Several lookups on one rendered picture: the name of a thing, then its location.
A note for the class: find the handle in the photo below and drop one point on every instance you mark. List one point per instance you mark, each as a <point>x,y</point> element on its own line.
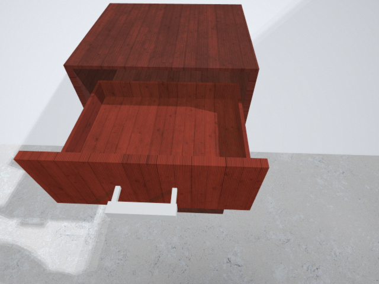
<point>141,210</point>

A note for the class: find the cabinet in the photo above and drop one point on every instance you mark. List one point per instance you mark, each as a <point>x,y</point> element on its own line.
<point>207,43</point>

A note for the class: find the drawer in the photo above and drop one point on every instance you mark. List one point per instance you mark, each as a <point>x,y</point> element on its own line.
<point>150,137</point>

